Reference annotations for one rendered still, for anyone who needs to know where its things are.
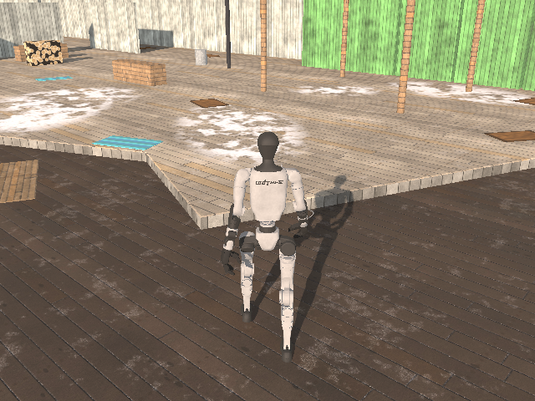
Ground right robot upper arm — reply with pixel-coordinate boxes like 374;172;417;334
285;168;306;211

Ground right robot hand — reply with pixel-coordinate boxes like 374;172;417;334
288;223;308;238

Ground left robot hand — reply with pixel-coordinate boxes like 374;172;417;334
221;248;241;276

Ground robot torso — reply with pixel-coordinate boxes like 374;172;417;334
249;164;288;251

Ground left robot upper arm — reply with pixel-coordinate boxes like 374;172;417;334
232;168;251;216

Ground humanoid robot head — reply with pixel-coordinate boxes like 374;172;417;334
254;132;283;172

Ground left robot forearm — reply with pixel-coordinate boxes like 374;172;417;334
223;203;241;251

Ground right robot forearm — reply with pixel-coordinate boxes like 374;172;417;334
296;200;308;227

